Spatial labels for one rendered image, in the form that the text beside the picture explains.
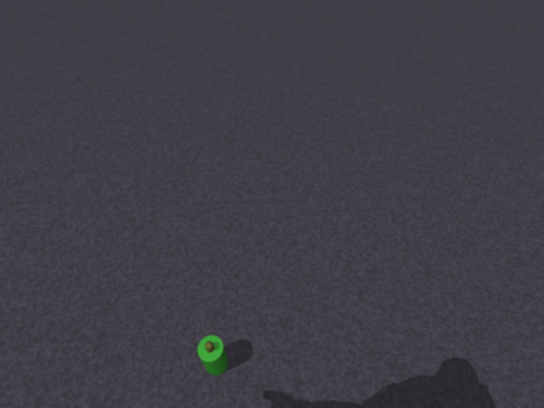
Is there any bottle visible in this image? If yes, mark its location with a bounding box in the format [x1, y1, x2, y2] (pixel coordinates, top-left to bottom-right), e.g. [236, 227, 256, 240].
[197, 335, 228, 376]

